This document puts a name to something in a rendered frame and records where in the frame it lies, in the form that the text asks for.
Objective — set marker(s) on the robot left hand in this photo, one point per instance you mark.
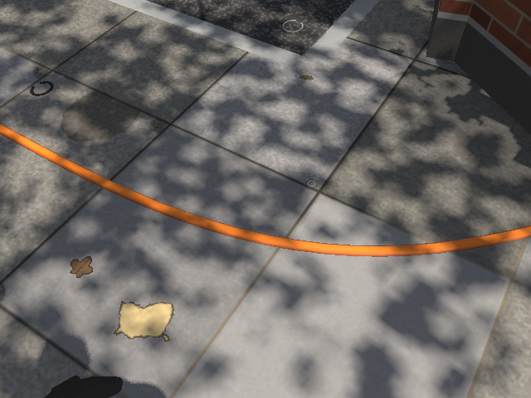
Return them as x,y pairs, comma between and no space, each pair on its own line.
92,387

